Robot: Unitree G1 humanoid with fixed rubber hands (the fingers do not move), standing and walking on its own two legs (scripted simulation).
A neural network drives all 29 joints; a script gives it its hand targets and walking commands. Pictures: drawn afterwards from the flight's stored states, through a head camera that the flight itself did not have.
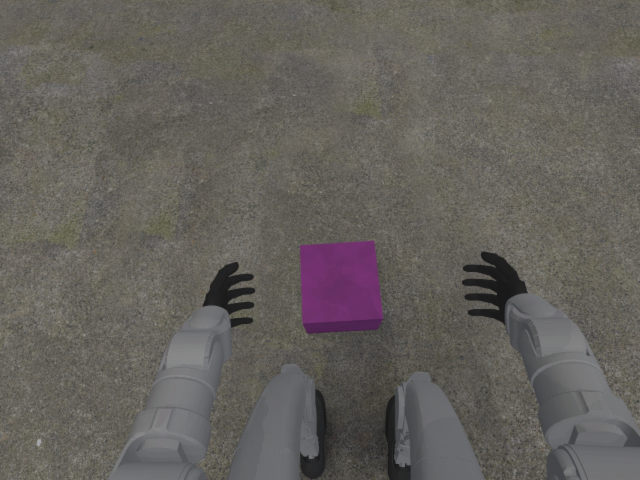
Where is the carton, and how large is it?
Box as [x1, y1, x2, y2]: [300, 241, 382, 333]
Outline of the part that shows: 373,241 300,245 302,323 307,333 376,329 382,319 382,312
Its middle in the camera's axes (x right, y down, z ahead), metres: +0.06 +0.15 +1.06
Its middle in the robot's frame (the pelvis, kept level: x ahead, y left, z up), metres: +0.48 +0.03 -0.61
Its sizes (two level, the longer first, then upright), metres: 0.208 0.199 0.157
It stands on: the floor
